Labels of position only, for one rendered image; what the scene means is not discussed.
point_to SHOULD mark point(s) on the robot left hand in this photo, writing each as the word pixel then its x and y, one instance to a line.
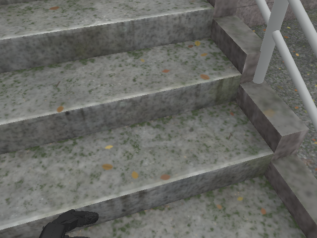
pixel 68 221

